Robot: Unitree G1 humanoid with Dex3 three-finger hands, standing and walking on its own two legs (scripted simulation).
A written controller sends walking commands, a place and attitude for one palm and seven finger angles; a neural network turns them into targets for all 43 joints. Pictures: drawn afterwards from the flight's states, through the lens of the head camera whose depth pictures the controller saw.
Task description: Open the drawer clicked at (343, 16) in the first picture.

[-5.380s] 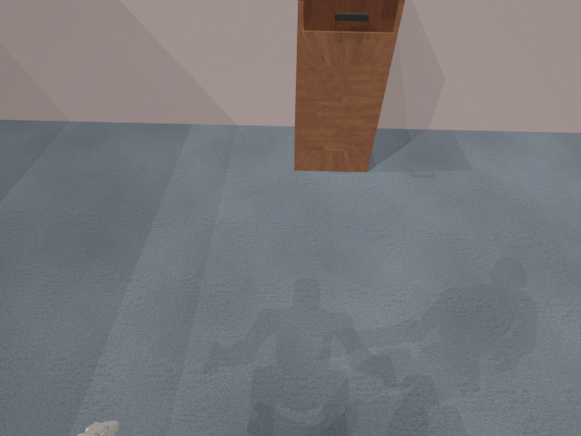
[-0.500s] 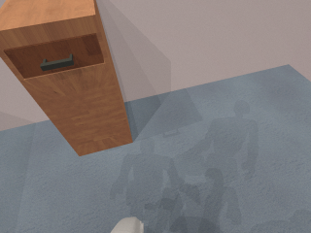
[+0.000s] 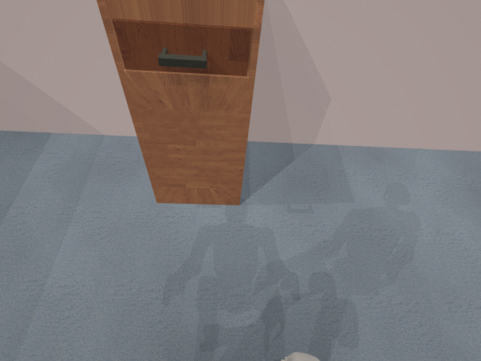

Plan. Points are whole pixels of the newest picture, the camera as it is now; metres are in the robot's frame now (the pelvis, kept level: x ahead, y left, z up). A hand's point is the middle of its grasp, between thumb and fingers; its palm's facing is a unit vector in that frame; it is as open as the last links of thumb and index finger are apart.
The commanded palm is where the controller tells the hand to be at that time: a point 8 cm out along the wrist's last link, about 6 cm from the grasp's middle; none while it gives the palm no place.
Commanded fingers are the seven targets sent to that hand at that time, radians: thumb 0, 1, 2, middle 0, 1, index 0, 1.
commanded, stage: take the last steps up to it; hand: left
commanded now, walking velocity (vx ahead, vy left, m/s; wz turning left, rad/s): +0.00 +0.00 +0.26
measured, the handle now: (183, 56) +0.83 +0.23 +0.03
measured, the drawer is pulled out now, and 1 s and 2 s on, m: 0.00 0.00 0.00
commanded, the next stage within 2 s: come to a stop and stand still in 1.08 s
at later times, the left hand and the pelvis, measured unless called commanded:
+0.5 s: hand out of the picture -0.01 +0.13 -0.16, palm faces +0.16 -0.97 -0.19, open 7.3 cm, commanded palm none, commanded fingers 0.00 0.90 0.90 -0.20 -0.30 -0.20 -0.30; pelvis +0.06 -0.03 +0.00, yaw +6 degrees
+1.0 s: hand (143, 280) +0.28 +0.22 -0.17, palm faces +0.11 -0.97 -0.20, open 7.4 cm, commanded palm none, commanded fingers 0.00 0.90 0.90 -0.20 -0.30 -0.20 -0.30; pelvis +0.22 +0.03 +0.00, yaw +3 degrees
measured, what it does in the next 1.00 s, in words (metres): walks ahead: right foot, then left foot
